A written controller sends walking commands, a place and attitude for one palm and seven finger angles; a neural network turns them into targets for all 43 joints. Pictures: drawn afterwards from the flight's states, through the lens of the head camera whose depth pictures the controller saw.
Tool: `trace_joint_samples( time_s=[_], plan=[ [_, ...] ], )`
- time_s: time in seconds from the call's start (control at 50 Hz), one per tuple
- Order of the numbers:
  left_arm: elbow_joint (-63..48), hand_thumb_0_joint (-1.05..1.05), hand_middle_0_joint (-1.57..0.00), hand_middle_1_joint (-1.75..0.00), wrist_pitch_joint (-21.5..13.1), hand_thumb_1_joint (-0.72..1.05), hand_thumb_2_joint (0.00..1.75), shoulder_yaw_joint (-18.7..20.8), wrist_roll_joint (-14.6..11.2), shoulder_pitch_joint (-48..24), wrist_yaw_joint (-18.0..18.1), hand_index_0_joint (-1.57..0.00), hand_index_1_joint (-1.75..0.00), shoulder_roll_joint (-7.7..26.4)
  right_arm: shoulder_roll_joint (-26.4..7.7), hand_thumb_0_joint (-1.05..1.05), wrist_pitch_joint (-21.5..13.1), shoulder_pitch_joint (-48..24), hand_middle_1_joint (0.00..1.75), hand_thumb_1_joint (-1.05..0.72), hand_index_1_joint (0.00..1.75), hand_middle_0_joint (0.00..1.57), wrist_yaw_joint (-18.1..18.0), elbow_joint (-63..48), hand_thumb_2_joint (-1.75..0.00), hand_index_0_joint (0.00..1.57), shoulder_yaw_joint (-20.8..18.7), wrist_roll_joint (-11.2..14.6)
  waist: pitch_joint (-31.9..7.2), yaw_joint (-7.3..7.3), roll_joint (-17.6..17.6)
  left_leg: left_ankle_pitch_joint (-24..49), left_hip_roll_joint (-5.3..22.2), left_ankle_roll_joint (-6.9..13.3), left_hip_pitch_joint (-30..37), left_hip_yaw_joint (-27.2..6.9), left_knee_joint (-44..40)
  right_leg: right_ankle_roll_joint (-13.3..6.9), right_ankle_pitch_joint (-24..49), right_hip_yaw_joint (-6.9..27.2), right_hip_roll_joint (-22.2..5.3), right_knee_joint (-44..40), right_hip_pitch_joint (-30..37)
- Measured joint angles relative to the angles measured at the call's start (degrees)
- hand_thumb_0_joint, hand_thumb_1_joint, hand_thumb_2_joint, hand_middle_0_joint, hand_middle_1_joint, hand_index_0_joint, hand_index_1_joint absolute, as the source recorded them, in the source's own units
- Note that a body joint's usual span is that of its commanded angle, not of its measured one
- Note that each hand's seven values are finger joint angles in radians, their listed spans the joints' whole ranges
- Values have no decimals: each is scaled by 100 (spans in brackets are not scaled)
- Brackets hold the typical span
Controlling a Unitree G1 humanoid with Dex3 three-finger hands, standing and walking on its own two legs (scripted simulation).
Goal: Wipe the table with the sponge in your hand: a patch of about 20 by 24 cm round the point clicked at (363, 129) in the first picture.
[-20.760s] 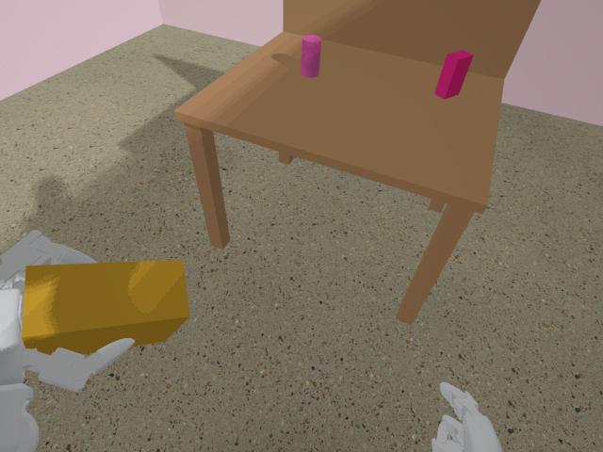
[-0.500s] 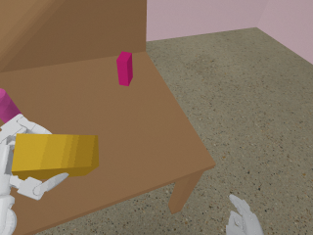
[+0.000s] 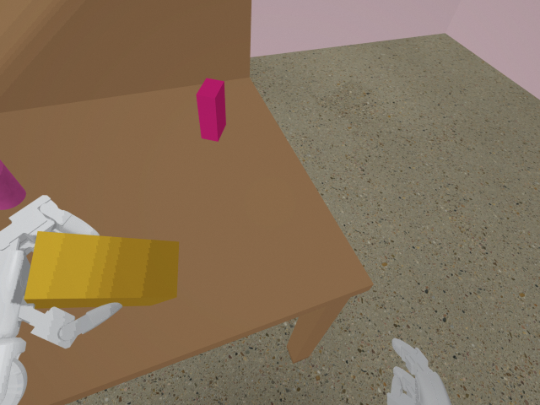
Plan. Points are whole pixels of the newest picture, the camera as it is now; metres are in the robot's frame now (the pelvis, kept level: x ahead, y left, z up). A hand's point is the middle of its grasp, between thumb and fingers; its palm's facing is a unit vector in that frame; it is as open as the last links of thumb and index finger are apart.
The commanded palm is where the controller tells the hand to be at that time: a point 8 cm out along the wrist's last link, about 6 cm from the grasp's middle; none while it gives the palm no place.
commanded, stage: come to a stop and stand still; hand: left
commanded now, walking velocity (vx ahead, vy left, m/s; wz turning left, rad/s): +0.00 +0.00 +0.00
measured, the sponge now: (126, 275) +0.23 +0.19 +0.12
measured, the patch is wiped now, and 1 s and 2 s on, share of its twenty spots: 0.00 0.00 0.00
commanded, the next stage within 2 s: look again from close up in 0.44 s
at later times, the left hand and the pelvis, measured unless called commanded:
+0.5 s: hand (43, 266) +0.22 +0.26 +0.16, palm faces +0.37 -0.87 -0.34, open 10.3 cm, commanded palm +0.16 +0.29 +0.17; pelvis +0.00 +0.01 +0.00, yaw +0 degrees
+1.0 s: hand (43, 262) +0.22 +0.25 +0.17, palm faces +0.36 -0.80 -0.48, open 10.2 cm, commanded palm +0.14 +0.28 +0.17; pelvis -0.02 +0.00 +0.00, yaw +0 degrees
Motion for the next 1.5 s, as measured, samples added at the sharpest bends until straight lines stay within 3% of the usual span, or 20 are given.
trace_joint_samples(
  time_s=[0.08,0.16,0.34,0.58,0.96,1.0,1.04,1.1,1.2,1.26,1.34,1.5],
  plan=[
    [-8,-1,-71,-137,74,-51,102,238,-40,-208,73,-72,-135,158,53,1,-3,-88,30,-90,30,20,-34,19,-90,20,38,8,84,46,-96,-32,-22,-9,28,-67,32,1,-52,-65,-22,18,57],
    [-189,-1,-71,-137,101,-51,102,364,-86,-301,187,-72,-135,92,61,1,-17,-240,30,-90,30,20,8,-26,-90,20,43,6,61,65,-111,-64,-21,-3,58,-71,47,17,-53,-67,-20,-21,111],
    [-145,-1,-71,-137,218,-51,103,104,-63,-219,179,-72,-135,-99,70,1,155,-442,30,-90,30,20,-13,-221,-90,21,52,-2,-131,65,-61,-39,-16,29,99,-32,-23,55,37,-24,-10,-172,178],
    [-167,-1,-70,-137,326,-51,103,107,-46,-171,221,-72,-135,-114,55,1,246,-238,30,-90,30,20,-72,-190,-90,21,89,-11,-101,77,-12,116,-20,34,110,-31,-141,54,201,-27,-11,-308,198],
    [-86,-1,-70,-137,322,-51,103,61,42,-65,235,-72,-135,-144,-40,1,178,-71,30,-90,30,20,-108,-45,-90,20,-2,-5,-110,-28,87,205,37,-7,84,-6,-192,-4,300,-2,46,-361,159],
    [167,-1,-71,-136,169,-51,103,260,417,-774,-26,-72,-135,339,-39,1,32,28,30,-90,30,20,-117,-77,-90,20,-34,-96,-51,152,41,171,57,-20,-105,-57,-17,-21,258,-62,58,-215,1],
    [657,-1,-71,-136,-28,-51,103,530,266,-1343,-63,-73,-134,589,-44,1,3,-45,30,-90,30,20,-37,-10,-90,20,19,-87,-9,227,8,169,72,-42,-173,-35,31,-65,233,-43,69,-116,-105],
    [602,-1,-71,-136,35,-51,103,750,-14,-1151,84,-72,-134,336,-58,1,-39,-145,30,-90,30,20,121,-60,-90,20,19,-31,-12,86,76,154,59,-35,-125,81,-1,-53,192,73,54,1,-162],
    [-3,-1,-71,-136,-50,-51,103,170,-28,-143,63,-73,-134,-93,-45,1,-74,-33,30,-90,30,20,127,-104,-90,21,-25,7,-93,-45,130,75,18,-3,-36,117,-20,-8,60,117,15,87,-124],
    [-28,-1,-71,-136,-63,-51,103,-13,0,60,-9,-73,-134,-40,-2,1,-48,28,30,-90,30,20,38,-41,-90,20,-9,9,-84,-13,64,38,13,-22,-5,50,0,-22,6,52,11,86,-62],
    [102,-1,-71,-136,21,-51,103,141,-32,-133,41,-73,-134,94,24,1,-30,-5,30,-90,30,20,-37,34,-90,20,21,8,-22,67,-19,6,31,-56,17,-44,37,-53,-16,-39,29,43,23],
    [-131,-1,-71,-136,95,-51,103,195,-87,-325,246,-73,-134,-130,-8,1,-42,-274,30,-90,30,20,4,-21,-90,20,12,1,-74,86,-53,-14,50,-68,109,-62,-9,-51,11,-50,54,-87,155]
  ],
)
